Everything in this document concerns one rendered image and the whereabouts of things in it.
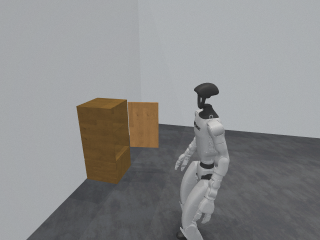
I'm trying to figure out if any humanoid robot head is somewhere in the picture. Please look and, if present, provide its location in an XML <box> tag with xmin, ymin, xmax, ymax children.
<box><xmin>194</xmin><ymin>82</ymin><xmax>219</xmax><ymax>119</ymax></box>

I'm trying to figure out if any cupboard door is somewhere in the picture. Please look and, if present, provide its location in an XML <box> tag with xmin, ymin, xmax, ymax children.
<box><xmin>127</xmin><ymin>102</ymin><xmax>159</xmax><ymax>148</ymax></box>

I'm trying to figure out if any robot left hand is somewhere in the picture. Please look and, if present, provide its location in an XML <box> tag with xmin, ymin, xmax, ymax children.
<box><xmin>192</xmin><ymin>197</ymin><xmax>215</xmax><ymax>224</ymax></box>

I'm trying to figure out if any robot right hand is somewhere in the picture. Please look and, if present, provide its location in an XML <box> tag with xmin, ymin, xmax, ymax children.
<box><xmin>175</xmin><ymin>153</ymin><xmax>190</xmax><ymax>171</ymax></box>

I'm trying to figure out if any right robot forearm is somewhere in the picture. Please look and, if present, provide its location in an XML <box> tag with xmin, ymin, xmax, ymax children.
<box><xmin>184</xmin><ymin>137</ymin><xmax>197</xmax><ymax>157</ymax></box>

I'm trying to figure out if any left robot thigh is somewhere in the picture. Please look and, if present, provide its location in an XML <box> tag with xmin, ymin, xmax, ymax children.
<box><xmin>181</xmin><ymin>175</ymin><xmax>211</xmax><ymax>232</ymax></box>

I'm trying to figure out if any left robot forearm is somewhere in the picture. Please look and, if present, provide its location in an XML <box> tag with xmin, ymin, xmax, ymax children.
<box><xmin>204</xmin><ymin>157</ymin><xmax>229</xmax><ymax>201</ymax></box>

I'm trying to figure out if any left robot upper arm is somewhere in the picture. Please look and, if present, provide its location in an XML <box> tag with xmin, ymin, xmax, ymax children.
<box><xmin>207</xmin><ymin>119</ymin><xmax>230</xmax><ymax>165</ymax></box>

